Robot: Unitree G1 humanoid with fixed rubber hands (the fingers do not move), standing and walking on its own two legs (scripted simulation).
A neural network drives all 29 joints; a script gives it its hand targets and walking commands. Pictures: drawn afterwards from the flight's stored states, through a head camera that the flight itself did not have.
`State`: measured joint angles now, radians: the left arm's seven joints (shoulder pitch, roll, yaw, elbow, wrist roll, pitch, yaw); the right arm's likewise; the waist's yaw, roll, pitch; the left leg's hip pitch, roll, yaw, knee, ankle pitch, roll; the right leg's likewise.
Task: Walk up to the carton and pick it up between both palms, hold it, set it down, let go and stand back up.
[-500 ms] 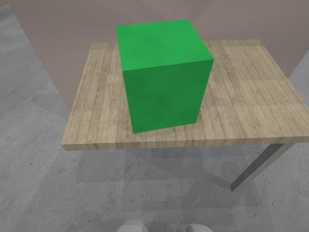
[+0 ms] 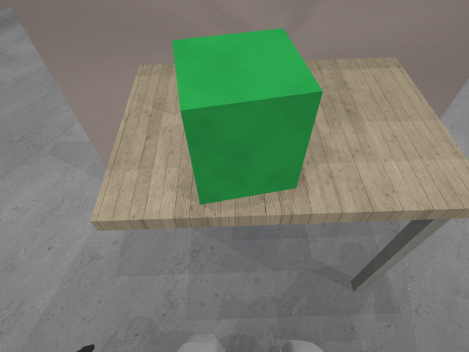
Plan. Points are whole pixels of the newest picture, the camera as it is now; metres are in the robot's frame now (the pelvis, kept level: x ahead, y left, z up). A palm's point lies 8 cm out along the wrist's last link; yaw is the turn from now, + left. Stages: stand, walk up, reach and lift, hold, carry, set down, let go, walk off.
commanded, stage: walk up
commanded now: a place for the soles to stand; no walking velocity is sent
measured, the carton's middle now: (239, 120) +0.51 +0.03 +0.09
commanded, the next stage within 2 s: reach and lift in 0.20 s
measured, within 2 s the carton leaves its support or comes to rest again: neither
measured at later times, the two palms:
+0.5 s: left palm (98, 319) +0.17 +0.27 -0.08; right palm out of the picture +0.13 -0.30 -0.10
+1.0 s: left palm (98, 331) +0.14 +0.25 -0.03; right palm out of the picture +0.14 -0.29 -0.04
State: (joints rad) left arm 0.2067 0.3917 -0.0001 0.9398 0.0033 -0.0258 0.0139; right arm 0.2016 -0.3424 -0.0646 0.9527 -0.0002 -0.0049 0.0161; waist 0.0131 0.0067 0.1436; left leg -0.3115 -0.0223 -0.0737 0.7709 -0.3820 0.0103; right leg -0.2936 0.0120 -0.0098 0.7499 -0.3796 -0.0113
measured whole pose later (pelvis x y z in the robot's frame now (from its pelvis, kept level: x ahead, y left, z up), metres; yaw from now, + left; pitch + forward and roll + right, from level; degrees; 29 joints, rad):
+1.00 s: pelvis -0.03 -0.02 +0.02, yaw -3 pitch -5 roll +3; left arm 0.16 0.30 0.08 0.39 0.03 0.30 0.04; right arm 0.18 -0.32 -0.05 0.55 -0.04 -0.08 0.07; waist 0.04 -0.04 0.12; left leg -0.23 -0.02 -0.02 0.53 -0.22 -0.01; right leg -0.29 0.01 0.04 0.65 -0.27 -0.03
